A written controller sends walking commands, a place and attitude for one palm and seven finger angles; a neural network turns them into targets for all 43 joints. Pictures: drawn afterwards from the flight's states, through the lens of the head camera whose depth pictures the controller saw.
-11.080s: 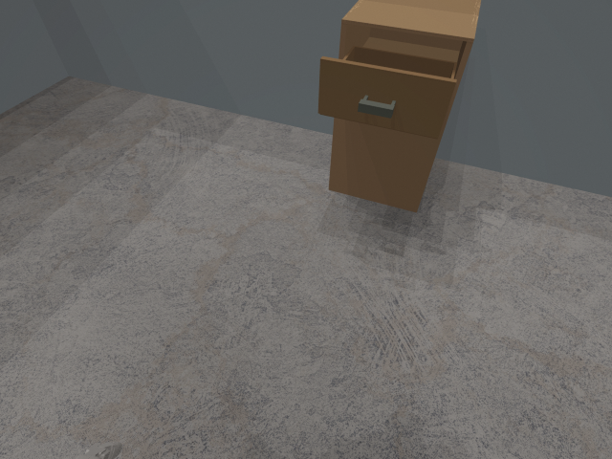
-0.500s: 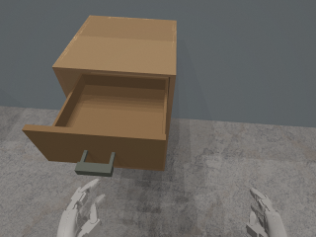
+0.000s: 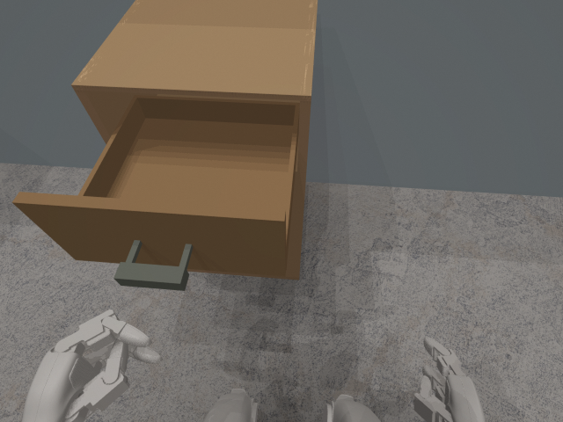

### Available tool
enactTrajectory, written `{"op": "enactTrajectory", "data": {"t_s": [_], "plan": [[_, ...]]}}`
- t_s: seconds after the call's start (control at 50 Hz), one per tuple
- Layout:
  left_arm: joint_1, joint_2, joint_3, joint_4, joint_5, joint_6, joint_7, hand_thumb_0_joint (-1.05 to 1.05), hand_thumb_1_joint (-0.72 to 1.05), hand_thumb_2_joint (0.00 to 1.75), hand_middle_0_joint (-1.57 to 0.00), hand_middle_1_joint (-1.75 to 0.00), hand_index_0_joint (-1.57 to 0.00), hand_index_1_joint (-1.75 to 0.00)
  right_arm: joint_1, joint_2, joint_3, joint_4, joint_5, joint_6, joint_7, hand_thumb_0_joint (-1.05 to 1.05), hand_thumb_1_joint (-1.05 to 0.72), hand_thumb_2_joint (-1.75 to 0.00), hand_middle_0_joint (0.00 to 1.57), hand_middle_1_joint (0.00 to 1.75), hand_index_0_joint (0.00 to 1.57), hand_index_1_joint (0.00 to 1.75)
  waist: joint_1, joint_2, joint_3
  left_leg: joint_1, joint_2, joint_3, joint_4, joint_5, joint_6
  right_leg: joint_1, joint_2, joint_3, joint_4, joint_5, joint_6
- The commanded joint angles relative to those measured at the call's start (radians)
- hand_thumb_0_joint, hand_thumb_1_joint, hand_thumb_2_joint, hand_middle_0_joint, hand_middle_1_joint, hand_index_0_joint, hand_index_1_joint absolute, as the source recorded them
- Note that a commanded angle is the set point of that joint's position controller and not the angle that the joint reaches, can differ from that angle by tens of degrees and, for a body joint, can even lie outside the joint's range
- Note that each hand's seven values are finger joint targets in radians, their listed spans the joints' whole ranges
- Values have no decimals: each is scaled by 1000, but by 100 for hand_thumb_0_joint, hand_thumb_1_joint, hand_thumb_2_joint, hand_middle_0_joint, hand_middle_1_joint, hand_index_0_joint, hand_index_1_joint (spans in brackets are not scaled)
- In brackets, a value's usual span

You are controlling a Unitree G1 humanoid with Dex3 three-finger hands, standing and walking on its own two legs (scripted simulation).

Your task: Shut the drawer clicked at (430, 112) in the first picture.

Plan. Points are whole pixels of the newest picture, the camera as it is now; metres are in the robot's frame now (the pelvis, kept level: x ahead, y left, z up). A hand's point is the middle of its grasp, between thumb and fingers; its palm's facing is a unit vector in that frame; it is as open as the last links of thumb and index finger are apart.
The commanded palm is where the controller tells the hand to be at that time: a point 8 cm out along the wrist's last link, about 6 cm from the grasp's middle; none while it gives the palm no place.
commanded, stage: raise the hand and make a fist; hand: left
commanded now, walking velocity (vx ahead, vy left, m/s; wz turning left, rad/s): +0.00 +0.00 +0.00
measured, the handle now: (157, 262) +0.34 +0.22 -0.01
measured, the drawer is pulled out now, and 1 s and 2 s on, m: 0.26 0.26 0.26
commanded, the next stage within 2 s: bring the fist close to the handle in 1.06 s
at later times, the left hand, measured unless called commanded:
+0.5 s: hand (110, 414) +0.13 +0.18 +0.08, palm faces -0.03 -1.00 -0.01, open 3.2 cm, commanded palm +0.09 +0.24 +0.09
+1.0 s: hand (113, 408) +0.14 +0.18 +0.09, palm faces +0.00 -1.00 -0.04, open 3.3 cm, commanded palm +0.08 +0.23 +0.09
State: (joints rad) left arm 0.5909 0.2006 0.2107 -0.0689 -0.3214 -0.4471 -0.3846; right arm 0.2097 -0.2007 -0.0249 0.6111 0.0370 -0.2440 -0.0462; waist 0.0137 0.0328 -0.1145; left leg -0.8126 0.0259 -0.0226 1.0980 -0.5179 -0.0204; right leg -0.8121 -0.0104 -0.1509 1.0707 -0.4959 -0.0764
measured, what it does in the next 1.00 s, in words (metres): stands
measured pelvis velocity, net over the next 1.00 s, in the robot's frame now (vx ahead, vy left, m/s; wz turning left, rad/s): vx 0.00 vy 0.04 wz -0.02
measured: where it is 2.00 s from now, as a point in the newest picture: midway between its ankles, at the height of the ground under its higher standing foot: outside the picture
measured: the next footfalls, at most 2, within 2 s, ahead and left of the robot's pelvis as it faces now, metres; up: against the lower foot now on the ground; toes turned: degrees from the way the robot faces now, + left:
none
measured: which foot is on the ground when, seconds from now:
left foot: down 0.00-1.00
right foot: down 0.00-1.00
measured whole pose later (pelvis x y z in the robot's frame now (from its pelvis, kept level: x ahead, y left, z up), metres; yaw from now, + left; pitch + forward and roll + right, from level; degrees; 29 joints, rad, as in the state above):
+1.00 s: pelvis +0.00 +0.04 +0.00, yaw -1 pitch +12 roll -2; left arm 0.91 0.18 -0.03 -0.47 -0.17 -0.37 -0.14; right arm 0.26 -0.20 -0.02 0.41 0.04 -0.18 -0.01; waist 0.03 0.04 -0.15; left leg -0.79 0.01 0.01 1.12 -0.54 0.04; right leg -0.78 -0.02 -0.11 1.06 -0.49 -0.02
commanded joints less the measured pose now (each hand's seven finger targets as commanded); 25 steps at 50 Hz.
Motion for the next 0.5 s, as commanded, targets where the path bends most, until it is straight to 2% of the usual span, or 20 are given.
{"op": "enactTrajectory", "data": {"t_s": [0.0, 0.02, 0.04, 0.1, 0.14, 0.16, 0.18, 0.22, 0.32, 0.4, 0.48], "plan": [[156, 109, 58, -186, -21, -51, -8, 0, 90, 90, -106, -123, -106, -123, -119, -113, -57, -204, 16, -84, -5, 0, -90, -90, 20, 30, 20, 30, 8, -105, -206, -6, -36, -13, -102, 253, 45, 315, -57, 245, -242, 293, 95], [164, 94, 35, -234, -21, -58, -3, 0, 90, 90, -108, -125, -108, -125, -105, -112, -58, -210, 15, -88, -2, 0, -90, -90, 20, 30, 20, 30, 10, -68, -229, 17, -38, -10, -113, 262, 47, 314, -52, 231, -235, 291, 89], [193, 91, 30, -254, -18, -58, 8, 0, 90, 90, -110, -127, -110, -127, -100, -107, -61, -215, 14, -91, 2, 0, -90, -90, 20, 30, 20, 30, 17, -50, -219, 36, -36, -7, -126, 269, 47, 296, -42, 207, -227, 275, 79], [208, 93, 17, -312, 2, -75, 68, 0, 90, 90, -116, -134, -116, -134, -109, -108, -64, -216, 8, -90, 9, 0, -90, -90, 20, 30, 20, 30, 21, -39, -187, 51, -31, -10, -147, 261, 52, 242, -14, 157, -211, 189, 54], [209, 66, -16, -336, 15, -84, 103, 0, 90, 90, -120, -138, -120, -138, -103, -108, -62, -234, 6, -84, 13, 0, -90, -90, 20, 30, 20, 30, 12, -42, -146, 39, -33, -10, -159, 208, 52, 198, -9, 141, -214, 92, 51], [203, 67, -24, -353, 27, -89, 119, 0, 90, 90, -122, -140, -122, -140, -105, -111, -61, -237, 6, -81, 14, 0, -90, -90, 20, 30, 20, 30, 10, -11, -134, 45, -31, -12, -165, 184, 51, 173, -6, 131, -211, 58, 47], [222, 50, -46, -368, 36, -89, 131, 0, 90, 90, -124, -143, -124, -143, -104, -111, -59, -247, 5, -80, 16, 0, -90, -90, 20, 30, 20, 30, 12, 10, -128, 58, -29, -15, -176, 174, 51, 154, -2, 114, -202, 47, 44], [237, 29, -103, -409, 64, -82, 152, 0, 90, 90, -128, -147, -128, -147, -100, -116, -53, -267, 4, -73, 22, 0, -90, -90, 20, 30, 20, 30, -1, 31, -130, 83, -26, -19, -187, 164, 54, 130, 2, 94, -191, 50, 43], [255, 41, -157, -481, 106, -37, 181, 0, 90, 90, -138, -158, -138, -158, -91, -122, -41, -311, 5, -51, 26, 0, -90, -90, 20, 30, 20, 30, -11, 24, -120, 87, -17, -39, -211, 112, 53, 105, 11, 73, -183, 17, 44], [286, 44, -167, -519, 127, 3, 209, 0, 90, 90, -140, -160, -140, -160, -96, -116, -31, -340, 7, -27, 27, 0, -90, -90, 20, 30, 20, 30, 5, 28, -102, 92, -13, -48, -230, 108, 48, 111, 17, 60, -174, 20, 41], [304, 15, -199, -564, 127, 27, 230, 0, 90, 90, -140, -160, -140, -160, -84, -108, -22, -367, 5, -11, 30, 0, -90, -90, 20, 30, 20, 30, 2, -4, -88, 94, -13, -52, -237, 102, 44, 113, 21, 51, -177, 21, 43]]}}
